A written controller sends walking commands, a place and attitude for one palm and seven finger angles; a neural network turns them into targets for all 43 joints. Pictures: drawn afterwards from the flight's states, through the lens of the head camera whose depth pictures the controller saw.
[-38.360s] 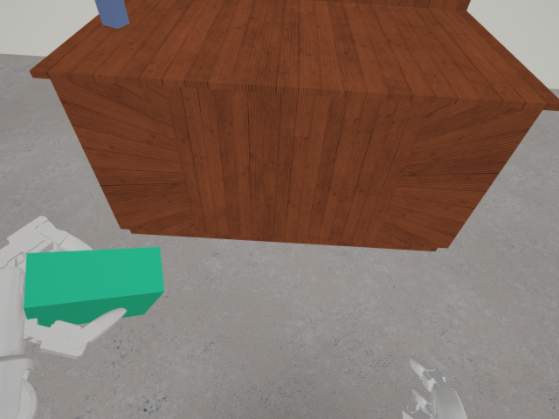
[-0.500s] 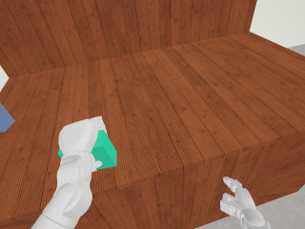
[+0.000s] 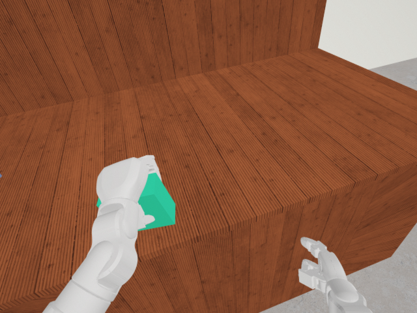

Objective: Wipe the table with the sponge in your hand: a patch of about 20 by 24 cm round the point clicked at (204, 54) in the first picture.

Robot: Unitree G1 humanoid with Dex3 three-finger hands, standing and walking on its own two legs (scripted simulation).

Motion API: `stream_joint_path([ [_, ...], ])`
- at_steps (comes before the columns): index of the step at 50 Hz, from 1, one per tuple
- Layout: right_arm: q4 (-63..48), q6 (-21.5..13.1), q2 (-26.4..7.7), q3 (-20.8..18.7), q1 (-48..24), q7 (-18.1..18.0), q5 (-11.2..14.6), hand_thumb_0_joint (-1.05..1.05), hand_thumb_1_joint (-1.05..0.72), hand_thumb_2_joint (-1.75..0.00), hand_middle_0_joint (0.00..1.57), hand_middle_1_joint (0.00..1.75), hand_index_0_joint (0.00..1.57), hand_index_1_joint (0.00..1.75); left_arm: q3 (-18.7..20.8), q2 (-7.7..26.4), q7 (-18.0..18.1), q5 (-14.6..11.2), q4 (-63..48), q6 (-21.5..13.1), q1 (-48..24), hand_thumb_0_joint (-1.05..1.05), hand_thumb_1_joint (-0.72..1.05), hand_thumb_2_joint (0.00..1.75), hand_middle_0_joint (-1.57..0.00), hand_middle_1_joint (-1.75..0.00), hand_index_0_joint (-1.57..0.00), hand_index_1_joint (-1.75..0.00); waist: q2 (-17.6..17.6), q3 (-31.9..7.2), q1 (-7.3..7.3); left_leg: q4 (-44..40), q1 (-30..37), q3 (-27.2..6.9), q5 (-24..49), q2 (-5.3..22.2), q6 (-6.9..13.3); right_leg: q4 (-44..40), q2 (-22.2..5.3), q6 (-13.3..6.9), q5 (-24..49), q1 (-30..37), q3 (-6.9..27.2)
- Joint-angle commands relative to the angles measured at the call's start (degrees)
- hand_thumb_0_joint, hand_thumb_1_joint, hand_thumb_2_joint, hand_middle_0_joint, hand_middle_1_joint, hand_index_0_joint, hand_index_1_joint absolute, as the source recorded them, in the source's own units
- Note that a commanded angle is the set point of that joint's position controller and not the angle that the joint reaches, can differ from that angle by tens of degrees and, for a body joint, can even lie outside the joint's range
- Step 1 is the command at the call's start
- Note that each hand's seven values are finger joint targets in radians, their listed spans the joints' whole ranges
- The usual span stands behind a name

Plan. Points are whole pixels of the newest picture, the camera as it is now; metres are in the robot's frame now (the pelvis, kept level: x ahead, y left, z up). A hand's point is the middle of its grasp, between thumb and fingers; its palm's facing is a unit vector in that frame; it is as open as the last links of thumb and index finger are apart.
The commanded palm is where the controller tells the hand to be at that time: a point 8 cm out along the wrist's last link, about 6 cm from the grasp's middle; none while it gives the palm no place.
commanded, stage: wipe forward along the third lane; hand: left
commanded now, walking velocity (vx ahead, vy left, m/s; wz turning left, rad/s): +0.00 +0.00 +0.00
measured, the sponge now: (143, 209) +0.29 +0.18 +0.08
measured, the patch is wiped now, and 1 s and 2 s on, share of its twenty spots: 0.50 0.80 0.95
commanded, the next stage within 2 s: wipe back along the third lane in 1.60 s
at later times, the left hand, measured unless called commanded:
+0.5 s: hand (137, 180) +0.33 +0.20 +0.12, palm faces +0.05 -0.09 -0.99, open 9.3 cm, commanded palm +0.30 +0.21 +0.16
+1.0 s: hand (134, 165) +0.38 +0.23 +0.11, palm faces +0.00 -0.06 -1.00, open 9.4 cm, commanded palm +0.35 +0.24 +0.15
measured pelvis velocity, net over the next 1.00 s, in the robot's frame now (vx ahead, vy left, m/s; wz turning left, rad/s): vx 0.00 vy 0.00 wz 0.01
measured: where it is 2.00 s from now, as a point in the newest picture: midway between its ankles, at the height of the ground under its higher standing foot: outside the picture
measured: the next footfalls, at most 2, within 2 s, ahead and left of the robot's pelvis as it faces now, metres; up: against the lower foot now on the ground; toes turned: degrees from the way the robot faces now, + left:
none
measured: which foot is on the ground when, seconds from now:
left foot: down 0.00-1.00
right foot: down 0.00-1.00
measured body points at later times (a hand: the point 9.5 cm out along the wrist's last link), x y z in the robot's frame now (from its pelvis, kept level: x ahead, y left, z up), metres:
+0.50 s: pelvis +0.00 -0.01 +0.00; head -0.04 -0.06 +0.45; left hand +0.32 +0.20 +0.17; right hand +0.23 -0.22 -0.09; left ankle +0.00 +0.14 -0.74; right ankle +0.01 -0.05 -0.74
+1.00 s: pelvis +0.00 +0.00 +0.00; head -0.02 -0.04 +0.45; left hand +0.37 +0.22 +0.17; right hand +0.20 -0.23 -0.10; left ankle +0.00 +0.14 -0.74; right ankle +0.01 -0.05 -0.74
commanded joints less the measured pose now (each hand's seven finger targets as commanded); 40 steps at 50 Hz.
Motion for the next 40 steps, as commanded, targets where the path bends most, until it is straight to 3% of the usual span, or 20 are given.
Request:
stream_joint_path([
  [1, -9.97, -2.87, -4.06, -1.41, -15.46, -0.56, 0.24, 0.00, -0.90, -0.90, 0.20, 0.30, 0.20, 0.30, 6.53, 6.66, 1.80, 1.32, -7.43, -0.38, -16.76, 0.00, 0.10, 1.30, -1.20, -1.60, -1.20, -1.60, -8.43, -7.98, -0.04, -0.93, -1.33, -0.57, 9.45, -2.82, 2.95, -6.33, -4.42, 2.34, 9.61, 3.95, 10.07],
  [2, -10.38, -2.93, -4.12, -1.27, -15.74, -0.90, 0.38, 0.00, -0.90, -0.90, 0.20, 0.30, 0.20, 0.30, 8.48, 8.96, 2.02, 1.36, -8.50, -0.58, -18.55, 0.00, 0.10, 1.30, -1.20, -1.60, -1.20, -1.60, -7.94, -8.44, 0.26, -1.35, -1.16, -0.81, 8.46, -2.98, 3.11, -6.63, -4.32, 2.05, 7.08, 4.10, 11.20],
  [3, -10.81, -3.11, -3.79, -1.30, -15.75, -1.07, 0.29, 0.00, -0.90, -0.90, 0.20, 0.30, 0.20, 0.30, 5.85, 6.17, 2.05, 1.58, -7.99, -0.53, -19.92, 0.00, 0.10, 1.30, -1.20, -1.60, -1.20, -1.60, -7.46, -8.79, -0.06, -1.04, -1.25, -0.19, 8.74, -3.09, 3.28, -6.42, -4.65, 2.27, 7.79, 4.59, 10.12],
  [5, -9.84, -3.03, -4.08, -1.38, -15.49, -1.25, 0.30, 0.00, -0.90, -0.90, 0.20, 0.30, 0.20, 0.30, 6.07, 6.27, 2.01, 1.68, -4.23, -0.46, -19.39, 0.00, 0.10, 1.30, -1.20, -1.60, -1.20, -1.60, -8.21, -7.53, -0.29, -1.06, -1.59, -0.31, 8.09, -3.05, 3.09, -7.25, -4.68, 2.40, 6.64, 3.44, 10.43],
  [7, -9.80, -2.97, -4.48, -1.26, -15.44, -1.91, 0.31, 0.00, -0.90, -0.90, 0.20, 0.30, 0.20, 0.30, 10.46, 11.49, 2.36, 2.03, -3.00, -0.48, -20.95, 0.00, 0.10, 1.30, -1.20, -1.60, -1.20, -1.60, -7.89, -7.60, 0.30, -1.53, -1.93, -0.64, 6.45, -3.16, 3.08, -7.79, -4.73, 2.13, 3.41, 3.36, 12.06],
  [10, -9.07, -3.02, -4.39, -1.20, -15.05, -2.46, 0.34, 0.00, -0.90, -0.90, 0.20, 0.30, 0.20, 0.30, 7.93, 8.53, 2.18, 2.74, 2.66, -0.14, -23.02, 0.00, 0.10, 1.30, -1.20, -1.60, -1.20, -1.60, -9.27, -7.46, -0.46, -1.69, -3.06, -0.36, 6.01, -3.22, 2.90, -8.17, -4.98, 2.48, 2.90, 3.43, 11.37],
  [12, -8.99, -3.13, -4.77, -1.17, -15.05, -2.70, 0.46, 0.00, -0.90, -0.90, 0.20, 0.30, 0.20, 0.30, 10.20, 11.51, 2.29, 3.12, 3.16, -0.25, -25.04, 0.00, 0.10, 1.30, -1.20, -1.60, -1.20, -1.60, -6.98, -8.20, -0.01, -2.01, -2.74, -0.61, 5.20, -3.36, 2.82, -8.32, -4.98, 2.09, 0.83, 2.99, 12.21],
  [13, -9.46, -3.35, -4.37, -1.11, -15.09, -2.76, 0.47, 0.00, -0.90, -0.90, 0.20, 0.30, 0.20, 0.30, 7.22, 8.07, 2.17, 3.05, 4.78, -0.05, -26.19, 0.00, 0.10, 1.30, -1.20, -1.60, -1.20, -1.60, -7.38, -8.33, -0.37, -1.80, -3.34, -0.27, 5.46, -3.37, 2.95, -7.88, -5.17, 2.33, 1.60, 3.47, 10.73],
  [16, -8.12, -3.41, -4.92, -1.27, -14.60, -3.13, 0.49, 0.00, -0.90, -0.90, 0.20, 0.30, 0.20, 0.30, 7.95, 9.14, 1.79, 3.65, 10.55, 0.40, -27.61, 0.00, 0.10, 1.30, -1.20, -1.60, -1.20, -1.60, -8.98, -8.35, -0.53, -1.79, -4.39, -0.37, 4.62, -3.37, 2.67, -8.45, -5.39, 2.68, 0.29, 3.00, 11.31],
  [17, -8.15, -3.68, -5.21, -1.20, -14.11, -3.26, 0.51, 0.00, -0.90, -0.90, 0.20, 0.30, 0.20, 0.30, 10.04, 11.84, 1.96, 4.00, 11.31, 0.34, -29.04, 0.00, 0.10, 1.30, -1.20, -1.60, -1.20, -1.60, -8.51, -8.71, -0.31, -1.94, -4.50, -0.61, 4.11, -3.46, 2.72, -8.58, -5.39, 2.44, -0.66, 3.05, 12.25],
  [21, -7.53, -4.06, -5.18, -1.31, -13.69, -3.01, 0.46, 0.00, -0.90, -0.90, 0.20, 0.30, 0.20, 0.30, 7.11, 8.43, 1.33, 4.86, 16.26, 0.83, -29.83, 0.00, 0.10, 1.30, -1.20, -1.60, -1.20, -1.60, -10.13, -9.96, -0.52, -1.61, -5.70, -0.48, 5.80, -3.45, 2.74, -7.02, -5.56, 2.82, 4.59, 4.00, 10.54],
  [22, -7.50, -4.15, -5.54, -1.29, -13.17, -3.03, 0.60, 0.00, -0.90, -0.90, 0.20, 0.30, 0.20, 0.30, 8.68, 10.48, 1.20, 5.09, 16.90, 0.75, -30.98, 0.00, 0.10, 1.30, -1.20, -1.60, -1.20, -1.60, -9.52, -9.75, -0.53, -1.94, -5.62, -0.78, 4.96, -3.47, 2.75, -7.36, -5.43, 2.61, 2.89, 3.33, 11.05],
  [26, -6.97, -4.21, -5.81, -1.59, -11.76, -3.48, 0.34, 0.00, -0.90, -0.90, 0.20, 0.30, 0.20, 0.30, 8.25, 9.90, 0.53, 5.52, 20.65, 0.01, -32.41, 0.00, 0.10, 1.30, -1.20, -1.60, -1.20, -1.60, -11.69, -11.14, -0.92, -1.04, -6.84, -0.40, 5.73, -3.69, 2.90, -6.47, -5.80, 3.17, 7.05, 4.52, 10.87],
  [27, -7.06, -4.27, -6.06, -1.61, -11.35, -3.50, 0.36, 0.00, -0.90, -0.90, 0.20, 0.30, 0.20, 0.30, 10.33, 12.22, 0.54, 5.43, 20.68, -0.49, -32.19, 0.00, 0.10, 1.30, -1.20, -1.60, -1.20, -1.60, -11.27, -11.40, -0.69, -1.23, -6.87, -0.74, 5.45, -3.67, 2.87, -6.55, -5.80, 2.98, 6.37, 4.63, 11.42],
  [29, -6.80, -4.16, -5.91, -1.53, -10.58, -3.61, 0.44, 0.00, -0.90, -0.90, 0.20, 0.30, 0.20, 0.30, 8.08, 9.32, 0.31, 5.42, 23.11, -0.96, -33.01, 0.00, 0.10, 1.30, -1.20, -1.60, -1.20, -1.60, -11.17, -10.34, -1.36, -1.20, -7.49, -0.44, 5.44, -3.53, 2.85, -6.09, -5.74, 3.15, 7.51, 3.72, 10.11],
  [31, -6.85, -3.93, -6.08, -1.67, -10.23, -3.69, 0.42, 0.00, -0.90, -0.90, 0.20, 0.30, 0.20, 0.30, 8.08, 9.12, 0.16, 5.37, 23.76, -1.51, -32.43, 0.00, 0.10, 1.30, -1.20, -1.60, -1.20, -1.60, -10.74, -10.82, -1.29, -1.07, -7.40, -0.36, 5.90, -3.60, 2.85, -5.75, -5.61, 3.23, 9.15, 3.71, 9.90],
  [32, -6.75, -3.90, -6.38, -1.74, -9.69, -3.75, 0.34, 0.00, -0.90, -0.90, 0.20, 0.30, 0.20, 0.30, 10.78, 12.17, 0.34, 5.66, 24.19, -1.92, -32.69, 0.00, 0.10, 1.30, -1.20, -1.60, -1.20, -1.60, -10.39, -10.73, -1.04, -1.26, -7.41, -0.72, 5.68, -3.55, 2.82, -5.88, -5.48, 2.94, 8.33, 3.57, 10.46],
  [34, -6.58, -3.77, -6.23, -1.64, -9.02, -3.88, 0.43, 0.00, -0.90, -0.90, 0.20, 0.30, 0.20, 0.30, 8.28, 9.41, 0.23, 5.96, 26.43, -2.34, -34.16, 0.00, 0.10, 1.30, -1.20, -1.60, -1.20, -1.60, -11.48, -9.40, -1.84, -1.13, -8.10, -0.43, 5.58, -3.47, 2.84, -5.68, -5.42, 3.16, 9.03, 2.56, 9.32],
  [37, -6.43, -3.54, -6.57, -1.76, -8.42, -4.25, 0.50, 0.00, -0.90, -0.90, 0.20, 0.30, 0.20, 0.30, 9.71, 11.15, 0.45, 6.03, 28.78, -2.75, -35.63, 0.00, 0.10, 1.30, -1.20, -1.60, -1.20, -1.60, -10.59, -8.74, -1.79, -1.69, -8.22, -0.62, 4.06, -3.40, 2.76, -6.54, -5.31, 3.09, 5.55, 1.02, 9.57],
  [40, -5.63, -3.52, -6.63, -1.74, -7.16, -4.70, 0.59, 0.00, -0.90, -0.90, 0.20, 0.30, 0.20, 0.30, 7.80, 9.67, 0.61, 6.22, 33.32, -3.18, -39.60, 0.00, 0.10, 1.30, -1.20, -1.60, -1.20, -1.60, -11.15, -7.68, -2.90, -1.59, -9.05, -0.28, 2.62, -3.25, 2.74, -7.12, -5.39, 3.45, 3.04, -0.61, 8.75],
])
